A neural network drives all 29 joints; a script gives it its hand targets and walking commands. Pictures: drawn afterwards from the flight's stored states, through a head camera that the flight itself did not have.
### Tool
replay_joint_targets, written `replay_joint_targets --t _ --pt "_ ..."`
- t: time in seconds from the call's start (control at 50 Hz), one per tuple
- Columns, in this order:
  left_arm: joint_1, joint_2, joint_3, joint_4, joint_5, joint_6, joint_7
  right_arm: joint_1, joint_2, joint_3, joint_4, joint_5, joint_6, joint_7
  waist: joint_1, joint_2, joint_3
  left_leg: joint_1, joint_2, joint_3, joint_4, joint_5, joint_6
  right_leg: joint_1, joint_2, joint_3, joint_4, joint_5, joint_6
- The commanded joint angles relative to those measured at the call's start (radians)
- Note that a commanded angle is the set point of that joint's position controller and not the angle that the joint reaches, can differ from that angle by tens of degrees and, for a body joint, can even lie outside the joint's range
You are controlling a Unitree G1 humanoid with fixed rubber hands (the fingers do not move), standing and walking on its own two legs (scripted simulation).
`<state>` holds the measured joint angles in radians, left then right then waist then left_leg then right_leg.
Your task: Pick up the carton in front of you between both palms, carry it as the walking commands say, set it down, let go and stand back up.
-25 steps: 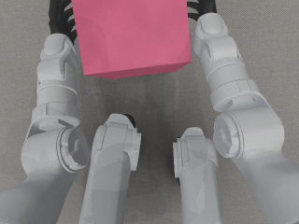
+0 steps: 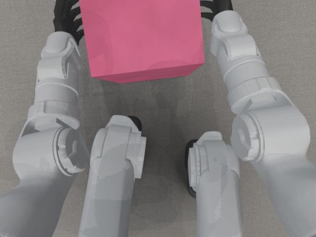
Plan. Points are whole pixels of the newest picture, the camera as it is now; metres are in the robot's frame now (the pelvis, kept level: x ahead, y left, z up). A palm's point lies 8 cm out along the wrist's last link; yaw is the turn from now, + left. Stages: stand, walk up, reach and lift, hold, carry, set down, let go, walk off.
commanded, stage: set down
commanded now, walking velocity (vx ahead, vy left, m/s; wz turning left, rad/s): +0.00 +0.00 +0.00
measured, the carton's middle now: (146, 34) +0.51 +0.11 -0.26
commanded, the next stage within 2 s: let go in 1.74 s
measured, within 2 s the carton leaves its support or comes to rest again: neither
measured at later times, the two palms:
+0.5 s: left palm (66, 40) +0.46 +0.28 -0.20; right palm (226, 18) +0.55 -0.06 -0.20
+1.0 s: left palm (14, 21) +0.46 +0.31 -0.09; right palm out of the picture +0.57 -0.05 -0.09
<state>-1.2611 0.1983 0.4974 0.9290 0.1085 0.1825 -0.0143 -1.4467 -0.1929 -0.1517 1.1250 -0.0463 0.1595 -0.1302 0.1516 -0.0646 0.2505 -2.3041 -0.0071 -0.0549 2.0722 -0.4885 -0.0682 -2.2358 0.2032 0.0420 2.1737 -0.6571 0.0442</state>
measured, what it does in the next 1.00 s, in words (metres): stands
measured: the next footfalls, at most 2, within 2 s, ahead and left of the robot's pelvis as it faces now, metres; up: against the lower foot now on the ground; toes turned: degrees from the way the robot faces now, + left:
none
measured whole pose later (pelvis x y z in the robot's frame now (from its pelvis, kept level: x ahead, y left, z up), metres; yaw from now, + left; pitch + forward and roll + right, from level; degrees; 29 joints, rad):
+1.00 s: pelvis -0.01 +0.01 +0.03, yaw +2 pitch +40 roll -1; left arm -1.21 0.30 0.28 0.91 -0.17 0.11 0.09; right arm -1.37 -0.33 -0.09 1.01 0.08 0.17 -0.11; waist 0.15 -0.05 0.18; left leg -2.22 -0.01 -0.02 1.97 -0.44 -0.01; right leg -2.12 0.06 0.02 2.07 -0.65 0.03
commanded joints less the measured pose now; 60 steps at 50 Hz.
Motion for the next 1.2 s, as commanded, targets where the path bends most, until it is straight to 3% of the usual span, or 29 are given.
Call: replay_joint_targets --t 0.0,0.2,0.3,0.34,0.4,0.44,0.58,0.72,0.82,0.9,1.0,1.08,1.18 --pt "-0.533 -0.615 -0.272 -0.038 -0.052 -0.034 -0.200 -0.437 0.747 0.188 -0.101 0.037 -0.046 0.209 0.075 -0.103 -0.875 0.522 -0.064 0.104 -0.074 0.345 0.052 0.203 -0.008 -0.054 -0.221 0.269 -0.036" --pt "-0.489 -0.494 -0.188 0.054 -0.005 -0.037 -0.191 -0.389 0.606 0.115 -0.028 -0.017 -0.039 0.216 0.053 -0.098 -0.739 0.435 -0.053 0.088 -0.076 0.232 0.067 0.165 -0.026 -0.042 -0.225 0.183 -0.044" --pt "-0.419 -0.365 -0.112 0.112 0.017 -0.062 -0.161 -0.384 0.445 0.096 -0.021 -0.027 -0.050 0.200 0.066 -0.090 -0.716 0.443 -0.037 0.092 -0.069 0.215 0.055 0.195 -0.045 -0.033 -0.216 0.169 -0.032" --pt "-0.354 -0.217 -0.052 0.147 0.014 -0.091 -0.121 -0.357 0.285 0.076 -0.023 -0.023 -0.061 0.165 0.069 -0.083 -0.731 0.463 -0.025 0.100 -0.061 0.229 0.043 0.240 -0.060 -0.029 -0.212 0.186 -0.024" --pt "-0.222 0.197 0.035 0.189 -0.020 -0.160 -0.003 -0.270 -0.114 0.053 -0.047 0.018 -0.083 0.063 0.082 -0.061 -0.765 0.506 0.003 0.106 -0.059 0.270 0.025 0.296 -0.098 -0.022 -0.206 0.224 -0.004" --pt "-0.248 0.293 0.000 0.206 -0.087 -0.199 0.048 -0.284 -0.192 0.094 -0.046 0.072 -0.087 0.030 0.085 -0.053 -0.805 0.532 0.015 0.100 -0.053 0.311 0.026 0.316 -0.116 -0.009 -0.196 0.252 0.004" --pt "-0.304 0.322 -0.145 0.166 -0.275 -0.244 0.055 -0.337 -0.173 0.229 -0.153 0.222 -0.104 0.036 0.096 -0.088 -0.967 0.604 0.031 0.080 -0.032 0.435 0.049 0.396 -0.140 -0.018 -0.147 0.331 0.006" --pt "-0.242 0.370 -0.197 0.019 -0.358 -0.201 0.081 -0.295 -0.252 0.199 -0.290 0.219 -0.068 0.006 0.093 -0.073 -1.290 0.880 0.016 0.102 -0.068 0.486 0.039 0.526 -0.126 -0.088 -0.149 0.283 0.000" --pt "-0.189 0.317 -0.210 -0.134 -0.342 -0.122 0.108 -0.258 -0.255 0.137 -0.360 0.186 -0.012 -0.005 0.073 -0.034 -1.392 1.020 -0.016 0.124 -0.151 0.403 0.032 0.521 -0.098 -0.129 -0.220 0.170 -0.020" --pt "-0.172 0.242 -0.210 -0.124 -0.297 -0.085 0.108 -0.191 -0.247 0.056 -0.249 0.139 0.009 0.007 0.031 0.019 -1.183 0.911 -0.022 0.122 -0.227 0.274 0.025 0.400 -0.100 -0.126 -0.293 0.079 -0.039" --pt "-0.141 0.196 -0.188 -0.128 -0.239 -0.084 0.097 -0.133 -0.228 0.006 -0.161 0.100 -0.010 0.028 0.015 0.067 -1.132 0.887 -0.025 0.118 -0.291 0.285 0.014 0.341 -0.097 -0.116 -0.367 0.094 -0.042" --pt "-0.097 0.193 -0.162 -0.146 -0.217 -0.082 0.088 -0.118 -0.211 0.005 -0.177 0.090 -0.016 0.035 0.031 0.044 -1.191 0.905 -0.033 0.127 -0.343 0.323 0.010 0.393 -0.091 -0.109 -0.428 0.122 -0.037" --pt "-0.039 0.211 -0.131 -0.205 -0.208 -0.063 0.074 -0.112 -0.188 0.025 -0.280 0.085 0.002 0.033 0.062 -0.024 -1.324 0.947 -0.042 0.147 -0.411 0.392 0.011 0.540 -0.080 -0.108 -0.501 0.192 -0.026"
